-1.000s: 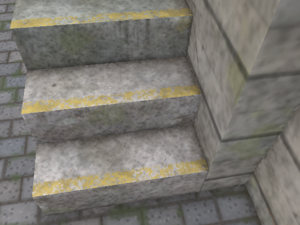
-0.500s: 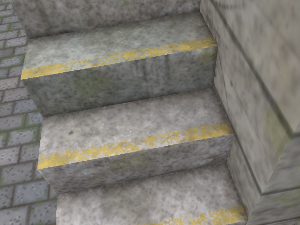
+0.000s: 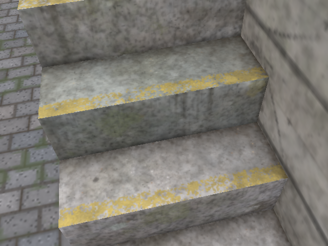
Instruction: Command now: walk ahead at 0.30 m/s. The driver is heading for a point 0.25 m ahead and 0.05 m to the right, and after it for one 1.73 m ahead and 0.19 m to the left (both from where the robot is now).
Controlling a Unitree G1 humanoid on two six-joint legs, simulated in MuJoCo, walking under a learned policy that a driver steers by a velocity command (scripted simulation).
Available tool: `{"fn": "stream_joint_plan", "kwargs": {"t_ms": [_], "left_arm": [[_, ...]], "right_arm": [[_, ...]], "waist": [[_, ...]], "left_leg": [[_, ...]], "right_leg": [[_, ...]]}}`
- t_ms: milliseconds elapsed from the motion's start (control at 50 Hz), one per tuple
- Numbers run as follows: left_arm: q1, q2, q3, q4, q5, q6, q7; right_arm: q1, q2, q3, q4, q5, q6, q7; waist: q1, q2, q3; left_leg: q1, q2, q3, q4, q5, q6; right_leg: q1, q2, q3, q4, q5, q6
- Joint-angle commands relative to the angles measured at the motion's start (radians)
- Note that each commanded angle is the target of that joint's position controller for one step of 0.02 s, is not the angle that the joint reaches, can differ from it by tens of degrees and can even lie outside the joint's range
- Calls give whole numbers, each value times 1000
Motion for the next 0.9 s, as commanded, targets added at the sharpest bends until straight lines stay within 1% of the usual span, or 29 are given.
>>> {"fn": "stream_joint_plan", "kwargs": {"t_ms": [20, 60, 80, 120, 140, 160, 220, 240, 260, 280, 320, 440, 500, 520, 540, 580, 600, 620, 660, 680, 700, 720, 740, 760, 780, 800, 820, 860, 900], "left_arm": [[49, 180, 56, -70, -9, 25, -7], [108, 100, 33, -50, 17, 28, -15], [95, 72, 24, -37, 7, 31, -15], [35, 90, 32, -37, 3, 27, -19], [-30, 110, 42, -40, -11, 31, -18], [-56, 123, 51, -50, -21, 39, -14], [-9, 69, 29, -40, -5, 43, -25], [26, 71, 28, -35, -6, 28, -36], [27, 79, 26, -46, -9, 11, -41], [99, 2, -3, -45, -4, 1, -51], [19, 88, 20, -15, -10, -3, -60], [24, 105, 70, 56, -52, 8, -46], [-84, 53, 64, 16, -61, -11, -50], [-103, 14, 43, -23, -42, -25, -56], [-83, -32, 30, 0, -41, -16, -62], [35, -52, 1, 16, -24, 0, -87], [14, -30, -1, 20, -14, 6, -89], [8, 10, 17, 25, -6, 15, -75], [163, 58, 42, 62, -20, 17, -57], [212, 85, 57, 85, -16, 10, -55], [151, 132, 77, 103, 0, -4, -58], [50, 88, 55, 93, 8, -18, -58], [111, 93, 41, 119, 22, -27, -56], [230, 87, 40, 163, 39, -23, -70], [192, 130, 55, 158, 42, -23, -86], [60, 146, 62, 132, 45, -22, -80], [-63, 89, 50, 113, 39, -16, -72], [-154, 36, 37, 96, 32, -2, -54], [-58, 51, 36, 101, 25, 11, -37]], "right_arm": [[-39, -151, -25, -76, -6, -78, 3], [-44, -91, -9, -39, 4, -63, -6], [-39, -72, -6, -30, 3, -45, -13], [-20, -83, -11, -13, 5, -7, -20], [-13, -46, 0, -16, -7, -4, -16], [-43, -24, 9, -2, -21, -7, -15], [-87, 18, 17, 20, -33, -10, -17], [-62, -20, 8, 26, -31, -9, -21], [15, -128, -22, 45, -19, -4, -32], [-7, -158, -28, 47, -9, 6, -35], [-144, -116, -25, 1, -6, 12, -36], [56, -185, -64, 76, -21, -1, -65], [145, -134, -53, 134, -28, -1, -73], [128, -116, -47, 157, -4, 19, -79], [28, 1, -7, 153, -22, 32, -78], [-159, -55, -14, 101, -13, 50, -81], [-190, -79, -17, 79, -12, 53, -83], [-133, -110, -22, 97, -19, 52, -88], [-192, -155, -24, 82, -29, 56, -78], [-212, -122, -14, 77, -8, 57, -69], [-154, -103, -14, 86, 13, 66, -64], [-95, -76, -5, 88, -3, 56, -58], [55, -2, 8, 130, -42, 42, -46], [210, 54, 6, 228, -15, 36, -34], [186, 15, -7, 235, 30, 30, -26], [54, 12, -17, 189, 47, 49, -36], [-4, 8, -19, 178, 37, 75, -51], [-35, 28, -9, 169, -4, 107, -68], [-139, 72, 9, 172, -15, 100, -76]], "waist": [[57, -113, -179], [90, -97, -158], [68, -147, -93], [32, -130, 30], [-21, -138, 55], [-11, -150, 74], [-12, -58, 53], [-8, -42, -9], [-13, 37, -128], [50, 235, -203], [39, 106, 3], [-15, 89, -8], [-27, 3, 33], [8, 67, 17], [47, 34, 30], [144, 31, -43], [135, 8, -58], [120, 39, -76], [197, 92, -187], [219, 89, -195], [162, 34, -104], [77, -11, -51], [30, -254, -141], [44, -223, -301], [61, -96, -261], [25, -78, -140], [-5, -93, -20], [-47, -149, 36], [33, -179, 11]], "left_leg": [[-62, 193, -147, 137, 831, -4], [-206, 117, -119, 318, 446, -82], [-237, 91, -73, 407, -4, -115], [-240, 126, -39, 612, -378, -152], [-164, 147, -11, 485, -332, -146], [-105, 126, 45, 371, -249, -141], [6, 69, 107, -87, 159, -100], [67, 95, 68, -110, 286, -82], [170, 170, -14, -15, 589, -42], [122, 324, -204, -80, 428, 82], [7, 375, -354, -192, -1, 180], [176, 478, -371, -193, 394, 274], [331, 456, -282, -206, 414, 213], [297, 393, -171, -195, 407, 176], [159, 356, -94, -166, 694, 145], [-37, 266, 64, -157, 850, 87], [-120, 222, 110, -150, 876, 75], [-103, 250, 71, -126, 986, 104], [12, 305, 25, -15, 1143, 109], [84, 270, 31, 69, 1031, 68], [204, 187, 66, 196, 869, 3], [120, 200, 11, 270, 562, -13], [-181, 157, -27, 480, -114, -85], [-203, 86, -143, 799, -332, -145], [-237, 82, -181, 989, -340, -175], [-289, 112, -171, 1008, -324, -184], [-281, 133, -154, 977, -314, -209], [-119, 144, -63, 622, -262, -237], [-80, 125, -2, 185, -188, -218]], "right_leg": [[307, -81, 148, -47, 435, -73], [383, -201, 266, -153, 452, -167], [296, -295, 337, -244, 380, -222], [76, -333, 327, -343, 208, -230], [-13, -225, 200, -331, 159, -171], [-58, -159, 137, -326, 159, -144], [-14, -120, 108, -187, 359, -94], [16, -123, 109, -118, 430, -65], [3, -89, 86, 24, 282, -14], [25, -61, 55, 76, -103, 45], [-95, -46, 58, 122, -193, 103], [-482, -35, 110, 965, -340, 185], [-819, -57, 160, 1254, -298, 157], [-801, -82, 133, 1222, -345, 136], [-659, -104, 136, 1187, -350, 151], [-335, -134, 75, 872, -267, 161], [-164, -119, 34, 625, -153, 170], [-81, -79, 6, 510, -47, 185], [71, -55, 33, 268, 124, 152], [111, -40, 18, 11, 318, 126], [-3, 31, -45, -194, 467, 134], [49, -13, 9, -232, 757, 126], [380, -267, 264, -33, 1547, 11], [397, -424, 383, -7, 1667, -166], [269, -449, 393, -87, 1362, -247], [131, -403, 328, -140, 956, -244], [-11, -345, 263, -180, 699, -201], [-164, -231, 108, -205, 545, -101], [-27, -197, 99, -181, 614, -76]]}}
